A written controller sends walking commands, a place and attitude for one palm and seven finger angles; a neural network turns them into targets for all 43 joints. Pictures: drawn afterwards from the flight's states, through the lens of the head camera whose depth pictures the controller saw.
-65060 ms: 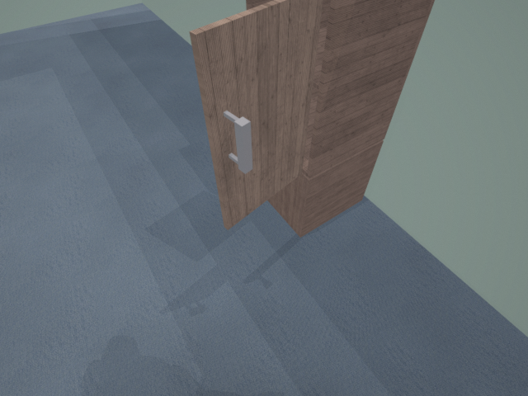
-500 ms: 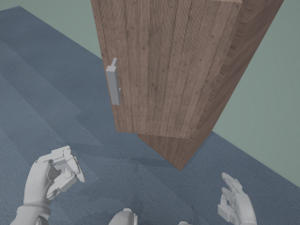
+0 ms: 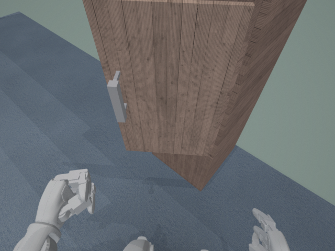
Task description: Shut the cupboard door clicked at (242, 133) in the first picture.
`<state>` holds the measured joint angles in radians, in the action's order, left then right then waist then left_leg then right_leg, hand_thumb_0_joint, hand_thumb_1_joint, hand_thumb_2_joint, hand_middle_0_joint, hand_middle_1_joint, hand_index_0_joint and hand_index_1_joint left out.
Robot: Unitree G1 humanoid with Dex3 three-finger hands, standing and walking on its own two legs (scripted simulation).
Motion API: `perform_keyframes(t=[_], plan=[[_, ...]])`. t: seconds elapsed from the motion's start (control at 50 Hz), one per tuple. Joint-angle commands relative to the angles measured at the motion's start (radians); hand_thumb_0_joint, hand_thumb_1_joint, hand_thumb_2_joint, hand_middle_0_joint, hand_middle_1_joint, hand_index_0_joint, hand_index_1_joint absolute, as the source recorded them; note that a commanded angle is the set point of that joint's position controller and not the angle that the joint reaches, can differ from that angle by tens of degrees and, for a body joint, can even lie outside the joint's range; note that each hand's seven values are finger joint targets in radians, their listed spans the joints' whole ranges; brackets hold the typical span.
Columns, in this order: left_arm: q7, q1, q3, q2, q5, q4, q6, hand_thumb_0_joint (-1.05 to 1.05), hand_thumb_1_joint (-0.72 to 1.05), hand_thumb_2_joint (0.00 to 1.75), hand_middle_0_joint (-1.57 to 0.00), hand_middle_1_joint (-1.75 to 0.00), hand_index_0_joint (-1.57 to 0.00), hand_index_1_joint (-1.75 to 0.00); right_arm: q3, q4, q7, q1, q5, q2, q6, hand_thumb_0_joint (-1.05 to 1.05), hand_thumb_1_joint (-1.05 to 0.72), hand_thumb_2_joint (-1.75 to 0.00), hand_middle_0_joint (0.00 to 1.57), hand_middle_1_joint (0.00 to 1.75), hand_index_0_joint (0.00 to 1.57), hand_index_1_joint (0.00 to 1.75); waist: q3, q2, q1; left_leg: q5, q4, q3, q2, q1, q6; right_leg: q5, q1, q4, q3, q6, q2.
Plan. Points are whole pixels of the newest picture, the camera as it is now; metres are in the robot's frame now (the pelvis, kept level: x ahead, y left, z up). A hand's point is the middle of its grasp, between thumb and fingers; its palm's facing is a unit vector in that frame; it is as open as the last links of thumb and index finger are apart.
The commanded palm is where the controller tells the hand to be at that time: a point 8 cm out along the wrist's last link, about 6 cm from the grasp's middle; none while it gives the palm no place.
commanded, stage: raise the hand and make a fist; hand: left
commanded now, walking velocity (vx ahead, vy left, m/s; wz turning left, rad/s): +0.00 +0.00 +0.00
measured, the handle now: (119, 97) +0.51 +0.17 +0.06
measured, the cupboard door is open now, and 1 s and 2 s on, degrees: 36 36 36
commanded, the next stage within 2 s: bring the fist close to the handle in 0.20 s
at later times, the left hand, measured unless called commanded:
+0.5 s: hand (91, 183) +0.25 +0.18 +0.07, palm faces +0.00 -1.00 -0.04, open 3.1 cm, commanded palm +0.24 +0.22 +0.07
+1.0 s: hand (117, 148) +0.34 +0.14 +0.06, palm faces -0.07 -1.00 -0.01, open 3.1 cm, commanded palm +0.33 +0.20 +0.07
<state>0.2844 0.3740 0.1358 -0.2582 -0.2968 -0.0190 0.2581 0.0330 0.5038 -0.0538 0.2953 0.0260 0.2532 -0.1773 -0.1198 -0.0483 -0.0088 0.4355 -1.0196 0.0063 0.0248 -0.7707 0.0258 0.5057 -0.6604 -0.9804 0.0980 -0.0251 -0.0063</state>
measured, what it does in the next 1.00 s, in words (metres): stands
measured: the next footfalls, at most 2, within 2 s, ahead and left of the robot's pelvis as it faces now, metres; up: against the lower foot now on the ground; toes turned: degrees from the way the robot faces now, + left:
none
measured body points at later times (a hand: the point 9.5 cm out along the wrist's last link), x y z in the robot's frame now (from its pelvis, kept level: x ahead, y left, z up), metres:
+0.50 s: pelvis +0.00 -0.02 -0.01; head +0.04 -0.02 +0.44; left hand +0.24 +0.23 +0.07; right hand +0.18 -0.25 -0.09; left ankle +0.04 +0.10 -0.68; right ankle -0.01 -0.11 -0.68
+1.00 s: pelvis +0.00 +0.00 +0.00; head +0.05 -0.01 +0.45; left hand +0.33 +0.20 +0.06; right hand +0.13 -0.25 -0.10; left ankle +0.04 +0.10 -0.68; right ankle -0.01 -0.11 -0.68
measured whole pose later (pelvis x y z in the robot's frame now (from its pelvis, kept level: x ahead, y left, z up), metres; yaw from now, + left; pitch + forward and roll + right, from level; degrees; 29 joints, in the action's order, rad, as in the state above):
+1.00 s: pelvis +0.00 +0.00 +0.00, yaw -1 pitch +12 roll -1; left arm 0.16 -0.14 0.10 -0.22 -0.22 0.38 0.30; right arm 0.02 0.59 -0.04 0.27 0.03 0.25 -0.12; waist -0.12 -0.04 -0.03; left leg 0.42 -1.00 0.03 0.02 -0.79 0.02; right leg 0.50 -0.70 -0.99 0.07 -0.03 0.00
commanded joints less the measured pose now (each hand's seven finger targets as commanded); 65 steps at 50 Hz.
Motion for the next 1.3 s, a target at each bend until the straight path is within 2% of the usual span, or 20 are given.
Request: perform_keyframes(t=[0.0,0.02,0.06,0.12,0.22,0.28,0.32,0.38,0.48,0.58,0.62,0.66,0.72,0.86,0.96,1.02,1.14,1.24,1.26,1.28], plan=[[-0.034,-0.095,0.143,-0.16,-0.029,-0.31,0.146,0.0,0.9,0.9,-1.3,-1.5,-1.3,-1.5,-0.057,-0.164,-0.009,-0.072,0.001,0.11,-0.075,0.0,-0.9,-0.9,0.2,0.3,0.2,0.3,-0.217,-0.011,0.027,-0.219,0.136,-0.05,-0.027,0.186,-0.001,-0.248,0.065,0.137,-0.071,-0.001,-0.019],[-0.048,-0.104,0.159,-0.179,-0.027,-0.312,0.162,0.0,0.9,0.9,-1.3,-1.5,-1.3,-1.5,-0.054,-0.156,-0.008,-0.071,-0.004,0.11,-0.074,0.0,-0.9,-0.9,0.2,0.3,0.2,0.3,-0.206,-0.014,0.028,-0.222,0.128,-0.052,-0.025,0.174,0.0,-0.253,0.061,0.128,-0.07,-0.005,-0.024],[-0.055,-0.083,0.125,-0.136,-0.021,-0.27,0.184,0.0,0.9,0.9,-1.3,-1.5,-1.3,-1.5,-0.054,-0.146,-0.002,-0.071,-0.004,0.107,-0.074,0.0,-0.9,-0.9,0.2,0.3,0.2,0.3,-0.183,-0.008,0.015,-0.207,0.121,-0.05,-0.024,0.16,-0.002,-0.242,0.033,0.123,-0.069,-0.002,-0.021],[-0.027,-0.041,0.075,-0.094,-0.014,-0.177,0.158,0.0,0.9,0.9,-1.3,-1.5,-1.3,-1.5,-0.059,-0.141,0.003,-0.068,0.001,0.116,-0.064,0.0,-0.9,-0.9,0.2,0.3,0.2,0.3,-0.131,0.014,0.002,-0.167,0.108,-0.043,-0.026,0.116,0.001,-0.198,0.016,0.149,-0.093,0.005,-0.016],[0.016,-0.044,0.083,-0.13,-0.018,-0.191,0.092,0.0,0.9,0.9,-1.3,-1.5,-1.3,-1.5,-0.064,-0.159,-0.005,-0.062,0.012,0.123,-0.052,0.0,-0.9,-0.9,0.2,0.3,0.2,0.3,-0.163,0.06,0.003,-0.188,0.101,-0.037,-0.029,0.115,0.007,-0.242,0.078,0.185,-0.136,0.025,0.002],[0.001,-0.087,0.112,-0.14,-0.029,-0.261,0.12,0.0,0.9,0.9,-1.3,-1.5,-1.3,-1.5,-0.062,-0.163,-0.011,-0.073,0.008,0.111,-0.051,0.0,-0.9,-0.9,0.2,0.3,0.2,0.3,-0.199,0.047,0.006,-0.206,0.1,-0.035,-0.028,0.136,0.005,-0.287,0.09,0.171,-0.131,0.028,0.005],[-0.023,-0.193,0.155,-0.181,-0.033,-0.249,0.151,0.0,0.9,0.9,-1.3,-1.5,-1.3,-1.5,-0.054,-0.14,-0.016,-0.073,0.001,0.111,-0.052,0.0,-0.9,-0.9,0.2,0.3,0.2,0.3,-0.163,0.046,-0.003,-0.186,0.079,-0.038,-0.026,0.102,0.002,-0.251,0.061,0.163,-0.138,0.023,-0.001],[-0.033,-0.257,0.123,-0.136,-0.022,-0.155,0.185,0.0,0.9,0.9,-1.3,-1.5,-1.3,-1.5,-0.052,-0.117,-0.012,-0.078,0.002,0.108,-0.06,0.0,-0.9,-0.9,0.2,0.3,0.2,0.3,-0.123,0.047,-0.019,-0.145,0.066,-0.038,-0.021,0.08,0.0,-0.182,-0.004,0.157,-0.136,0.018,-0.004],[0.013,-0.31,0.031,-0.093,-0.007,-0.082,0.123,0.0,0.9,0.9,-1.3,-1.5,-1.3,-1.5,-0.058,-0.114,-0.01,-0.064,0.016,0.127,-0.064,0.0,-0.9,-0.9,0.2,0.3,0.2,0.3,-0.195,-0.01,-0.021,-0.16,0.092,-0.04,-0.023,0.136,0.008,-0.191,0.015,0.167,-0.127,0.014,-0.004],[-0.019,-0.392,0.052,-0.12,0.006,-0.081,0.063,0.0,0.9,0.9,-1.3,-1.5,-1.3,-1.5,-0.057,-0.12,-0.012,-0.06,0.014,0.127,-0.05,0.0,-0.9,-0.9,0.2,0.3,0.2,0.3,-0.239,0.028,-0.012,-0.218,0.126,-0.04,-0.024,0.182,0.01,-0.286,0.061,0.161,-0.099,0.018,-0.006],[-0.059,-0.45,0.112,-0.161,0.008,-0.049,0.072,0.0,0.9,0.9,-1.3,-1.5,-1.3,-1.5,-0.053,-0.109,-0.013,-0.066,0.008,0.128,-0.039,0.0,-0.9,-0.9,0.2,0.3,0.2,0.3,-0.217,0.045,0.001,-0.21,0.134,-0.046,-0.022,0.167,0.006,-0.268,0.057,0.151,-0.09,0.011,-0.013],[-0.095,-0.499,0.106,-0.131,0.017,-0.023,0.092,0.0,0.9,0.9,-1.3,-1.5,-1.3,-1.5,-0.052,-0.103,-0.006,-0.075,0.005,0.117,-0.035,0.0,-0.9,-0.9,0.2,0.3,0.2,0.3,-0.21,0.044,-0.004,-0.192,0.141,-0.041,-0.022,0.172,0.002,-0.246,0.036,0.149,-0.084,0.012,-0.011],[-0.12,-0.545,0.081,-0.112,0.041,0.046,0.114,0.0,0.9,0.9,-1.3,-1.5,-1.3,-1.5,-0.054,-0.089,0.004,-0.073,0.004,0.121,-0.025,0.0,-0.9,-0.9,0.2,0.3,0.2,0.3,-0.189,0.026,-0.007,-0.172,0.152,-0.04,-0.019,0.176,0.001,-0.218,0.011,0.149,-0.078,0.005,-0.015],[-0.095,-0.715,-0.008,-0.063,0.069,0.127,0.109,0.0,0.9,0.9,-1.3,-1.5,-1.3,-1.5,-0.063,-0.068,0.013,-0.045,0.009,0.132,-0.006,0.0,-0.9,-0.9,0.2,0.3,0.2,0.3,-0.26,0.0,-0.034,-0.217,0.156,-0.044,-0.014,0.236,-0.001,-0.278,0.007,0.142,-0.071,0.004,-0.013],[-0.138,-0.879,0.056,-0.112,0.07,0.215,0.128,0.0,0.9,0.9,-1.3,-1.5,-1.3,-1.5,-0.064,-0.036,0.006,-0.043,0.008,0.134,0.006,0.0,-0.9,-0.9,0.2,0.3,0.2,0.3,-0.259,0.055,-0.041,-0.177,0.155,-0.045,-0.012,0.213,-0.001,-0.236,-0.008,0.15,-0.078,0.008,-0.014],[-0.163,-0.903,0.093,-0.145,0.086,0.28,0.144,0.0,0.9,0.9,-1.3,-1.5,-1.3,-1.5,-0.065,-0.023,0.011,-0.028,0.001,0.138,0.017,0.0,-0.9,-0.9,0.2,0.3,0.2,0.3,-0.287,0.036,-0.027,-0.209,0.152,-0.043,-0.014,0.22,-0.002,-0.27,0.006,0.136,-0.078,0.004,-0.017],[-0.157,-1.042,0.043,-0.109,0.113,0.409,0.143,0.0,0.9,0.9,-1.3,-1.5,-1.3,-1.5,-0.068,-0.006,0.025,-0.001,0.002,0.136,0.045,0.0,-0.9,-0.9,0.2,0.3,0.2,0.3,-0.312,-0.008,-0.05,-0.249,0.142,-0.042,-0.012,0.244,-0.005,-0.32,-0.013,0.129,-0.077,0.002,-0.017],[-0.148,-1.13,0.054,-0.108,0.102,0.485,0.153,0.0,0.9,0.9,-1.3,-1.5,-1.3,-1.5,-0.077,0.007,0.029,0.028,0.002,0.141,0.06,0.0,-0.9,-0.9,0.2,0.3,0.2,0.3,-0.346,0.027,-0.057,-0.278,0.13,-0.042,-0.011,0.245,-0.006,-0.355,-0.005,0.126,-0.078,0.005,-0.02],[-0.15,-1.168,0.04,-0.086,0.1,0.507,0.156,0.0,0.9,0.9,-1.3,-1.5,-1.3,-1.5,-0.076,0.013,0.031,0.031,0.003,0.138,0.062,0.0,-0.9,-0.9,0.2,0.3,0.2,0.3,-0.329,0.042,-0.072,-0.273,0.128,-0.039,-0.012,0.238,-0.002,-0.358,-0.016,0.131,-0.079,0.008,-0.02],[-0.156,-1.197,0.067,-0.118,0.104,0.531,0.163,0.0,0.9,0.9,-1.3,-1.5,-1.3,-1.5,-0.078,0.024,0.031,0.041,0.001,0.142,0.065,0.0,-0.9,-0.9,0.2,0.3,0.2,0.3,-0.33,0.061,-0.071,-0.262,0.124,-0.042,-0.012,0.224,-0.002,-0.348,-0.016,0.129,-0.08,0.008,-0.02]])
